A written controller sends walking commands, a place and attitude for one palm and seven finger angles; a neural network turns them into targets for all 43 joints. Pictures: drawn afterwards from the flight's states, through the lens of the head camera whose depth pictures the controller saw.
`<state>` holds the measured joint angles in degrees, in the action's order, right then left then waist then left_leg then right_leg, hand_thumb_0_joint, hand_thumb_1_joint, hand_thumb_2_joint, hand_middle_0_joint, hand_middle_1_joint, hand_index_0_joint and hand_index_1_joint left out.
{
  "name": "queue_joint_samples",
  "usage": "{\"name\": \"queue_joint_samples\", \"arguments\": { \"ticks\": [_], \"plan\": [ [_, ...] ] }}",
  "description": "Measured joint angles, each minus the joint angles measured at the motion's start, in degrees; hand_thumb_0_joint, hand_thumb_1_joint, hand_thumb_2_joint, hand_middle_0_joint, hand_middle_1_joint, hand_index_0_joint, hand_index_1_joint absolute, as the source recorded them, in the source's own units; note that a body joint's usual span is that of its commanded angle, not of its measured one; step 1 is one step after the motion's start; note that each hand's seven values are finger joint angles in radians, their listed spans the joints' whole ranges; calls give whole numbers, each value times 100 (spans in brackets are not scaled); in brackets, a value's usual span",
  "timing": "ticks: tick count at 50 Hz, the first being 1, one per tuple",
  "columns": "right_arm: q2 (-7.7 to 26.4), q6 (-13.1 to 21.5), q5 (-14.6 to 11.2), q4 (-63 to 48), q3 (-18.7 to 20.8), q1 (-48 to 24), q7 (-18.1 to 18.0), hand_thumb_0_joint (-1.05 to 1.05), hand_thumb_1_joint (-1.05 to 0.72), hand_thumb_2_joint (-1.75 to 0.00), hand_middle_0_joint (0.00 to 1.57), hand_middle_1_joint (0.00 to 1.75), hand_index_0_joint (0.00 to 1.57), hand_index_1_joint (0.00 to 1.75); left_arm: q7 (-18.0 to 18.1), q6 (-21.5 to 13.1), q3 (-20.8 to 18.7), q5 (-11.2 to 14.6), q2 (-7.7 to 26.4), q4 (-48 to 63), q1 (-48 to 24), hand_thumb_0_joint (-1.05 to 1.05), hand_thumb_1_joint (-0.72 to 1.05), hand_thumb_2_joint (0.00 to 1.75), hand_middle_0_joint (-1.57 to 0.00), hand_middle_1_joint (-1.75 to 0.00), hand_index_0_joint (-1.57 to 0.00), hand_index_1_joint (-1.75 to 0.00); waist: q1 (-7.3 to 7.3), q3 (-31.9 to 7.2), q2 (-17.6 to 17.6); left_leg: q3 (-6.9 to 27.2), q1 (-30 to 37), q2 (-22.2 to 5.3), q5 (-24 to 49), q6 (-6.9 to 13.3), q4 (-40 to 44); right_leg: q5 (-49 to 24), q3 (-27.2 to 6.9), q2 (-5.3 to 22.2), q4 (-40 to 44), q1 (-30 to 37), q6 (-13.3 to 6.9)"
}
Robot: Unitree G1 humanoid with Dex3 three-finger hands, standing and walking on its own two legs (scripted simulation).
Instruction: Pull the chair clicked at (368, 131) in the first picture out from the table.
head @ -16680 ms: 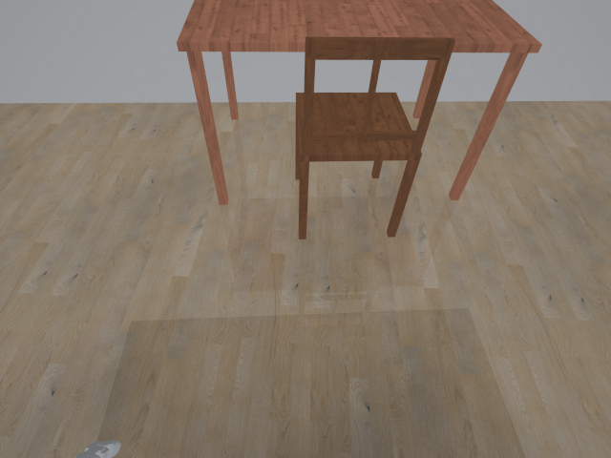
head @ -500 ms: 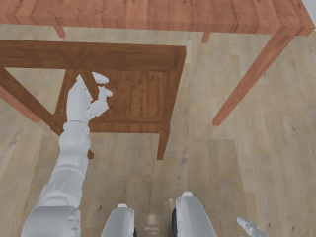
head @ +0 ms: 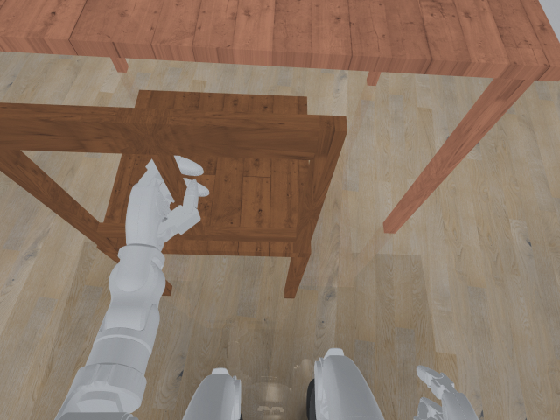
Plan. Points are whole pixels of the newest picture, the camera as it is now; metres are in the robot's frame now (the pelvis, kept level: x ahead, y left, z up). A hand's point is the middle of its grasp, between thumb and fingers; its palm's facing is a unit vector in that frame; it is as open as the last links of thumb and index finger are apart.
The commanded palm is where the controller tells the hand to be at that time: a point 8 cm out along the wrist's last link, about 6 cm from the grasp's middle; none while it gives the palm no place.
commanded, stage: step backward, pulling the chair out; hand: left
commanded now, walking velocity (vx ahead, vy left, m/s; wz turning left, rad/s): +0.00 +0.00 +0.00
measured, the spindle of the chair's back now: (182, 197) +0.43 +0.14 +0.00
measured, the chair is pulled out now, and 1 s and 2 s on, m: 0.02 0.11 0.17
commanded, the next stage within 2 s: none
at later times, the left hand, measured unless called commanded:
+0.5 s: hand (194, 209) +0.39 +0.11 +0.03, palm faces -0.08 -0.99 -0.12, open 4.8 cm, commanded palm +0.36 +0.16 +0.04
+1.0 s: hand (201, 258) +0.32 +0.10 +0.04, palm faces -0.03 -0.99 -0.14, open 4.9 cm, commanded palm +0.30 +0.15 +0.04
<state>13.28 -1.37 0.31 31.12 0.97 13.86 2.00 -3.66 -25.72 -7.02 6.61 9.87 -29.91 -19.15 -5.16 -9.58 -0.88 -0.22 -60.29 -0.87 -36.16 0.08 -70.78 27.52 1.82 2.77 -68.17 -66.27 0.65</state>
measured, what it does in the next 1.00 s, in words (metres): rises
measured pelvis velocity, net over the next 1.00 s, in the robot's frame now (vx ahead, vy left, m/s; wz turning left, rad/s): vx -0.04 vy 0.00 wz -0.05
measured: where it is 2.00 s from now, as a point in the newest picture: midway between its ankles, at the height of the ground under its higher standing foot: outside the picture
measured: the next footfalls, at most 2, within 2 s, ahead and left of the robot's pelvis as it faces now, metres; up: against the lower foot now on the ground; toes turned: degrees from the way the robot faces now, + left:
none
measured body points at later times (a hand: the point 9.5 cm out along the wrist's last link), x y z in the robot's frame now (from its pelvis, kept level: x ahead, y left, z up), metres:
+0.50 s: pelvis +0.01 +0.01 +0.10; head +0.11 +0.02 +0.54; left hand +0.39 +0.16 +0.05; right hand +0.08 -0.26 -0.02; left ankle -0.03 +0.12 -0.63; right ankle +0.04 -0.13 -0.63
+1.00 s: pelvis -0.04 +0.00 +0.10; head +0.04 -0.02 +0.54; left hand +0.32 +0.15 +0.05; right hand +0.04 -0.27 -0.04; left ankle -0.03 +0.12 -0.63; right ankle +0.03 -0.12 -0.63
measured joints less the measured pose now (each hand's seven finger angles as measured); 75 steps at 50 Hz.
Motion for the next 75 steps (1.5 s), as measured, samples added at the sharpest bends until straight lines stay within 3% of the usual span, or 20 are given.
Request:
{"name": "queue_joint_samples", "arguments": {
  "ticks": [5, 7, 10, 13, 16, 23, 35, 44, 55, 67, 75],
  "plan": [
    [5, 20, -1, -7, 3, -66, -23, 1, -90, -89, 20, 30, 20, 30, -27, 10, 22, 14, -1, 57, 41, 1, 79, 82, -45, -145, -43, -145, 15, 5, -6, 21, -15, 7, -13, -8, -40, 21, 18, 10, -41, -7, -8],
    [-61, -204, -115, -42, 9, -171, -185, 1, -90, -89, 20, 30, 20, 30, 184, 410, 135, -206, 92, 185, -51, 0, 77, 82, -45, -145, -43, -145, 31, 374, 47, 9, 383, 34, 98, -65, 171, -27, 3, 37, 123, 383, 44],
    [-153, -518, -239, -80, -70, -193, -485, 1, -91, -89, 20, 30, 20, 30, 542, 1167, 388, -403, 171, -28, -203, 0, 79, 83, -44, -140, -44, -145, -4, 704, 39, -11, 1199, 100, 427, 31, 998, -592, 19, 84, 947, 1225, 21],
    [-183, -680, -306, -29, -193, -72, -662, 1, -90, -89, 20, 30, 20, 30, 745, 1503, 414, -247, 11, -634, -263, 1, 78, 82, -37, -130, -46, -145, -40, 718, 18, -26, 1955, 119, 847, 48, 1997, -709, 39, 85, 1859, 1988, 56],
    [-174, -718, -304, 73, -250, 51, -773, 1, -90, -89, 20, 30, 20, 30, 834, 1612, 438, -240, -60, -1304, -440, 2, 78, 82, -34, -123, -47, -145, -50, 745, 47, -41, 2583, 88, 1208, 32, 2793, -1090, 71, 45, 2581, 2581, 66],
    [12, -739, -261, 245, -100, 183, -859, 1, -90, -89, 20, 30, 21, 30, 767, 1562, 576, -366, 19, -2204, -748, 2, 78, 82, -34, -121, -49, -145, -90, 963, 42, -83, 3357, -31, 1512, 61, 3536, -1638, 138, -77, 3419, 3377, 44],
    [-60, -716, -180, 334, -31, 36, -826, 1, -90, -89, 20, 30, 20, 30, 797, 1423, 418, -318, 78, -1948, -382, 2, 78, 82, -35, -120, -49, -145, -57, 1330, 91, -435, 3772, -80, 1677, 66, 3790, -1839, -26, -125, 3748, 3697, 13],
    [-203, -578, -188, 524, -116, -105, -824, 1, -90, -89, 20, 30, 21, 30, 850, 1326, 340, -244, 6, -2154, -332, 2, 77, 83, -37, -118, -49, -145, 30, 1375, 47, -452, 3743, -118, 1789, -37, 3710, -1837, -13, -149, 3720, 3694, -64],
    [142, -348, -301, 742, -30, -157, -935, 1, -90, -89, 20, 30, 21, 30, 1044, 1373, 586, -230, -179, -2448, -402, 2, 77, 82, -35, -118, -49, -145, 54, 1377, 61, -389, 3683, -57, 2100, -18, 3757, -2171, 48, -84, 3892, 3732, -87],
    [75, -66, -320, 854, -99, 128, -967, 1, -90, -89, 20, 30, 20, 30, 1040, 1352, 823, -235, -259, -2563, -295, 2, 75, 83, -36, -119, -49, -145, 271, 1363, 129, -475, 3714, 30, 2114, 1, 3553, -2078, -42, 18, 3445, 3621, -99],
    [24, 186, -308, 1133, -130, 42, -843, 1, -90, -89, 20, 30, 21, 30, 1116, 1223, 647, -257, -337, -2929, -522, 2, 75, 84, -37, -118, -49, -145, 184, 1401, 7, -375, 3601, 13, 1845, -55, 3484, -2274, 51, -1, 3730, 3689, -127]
  ]
}}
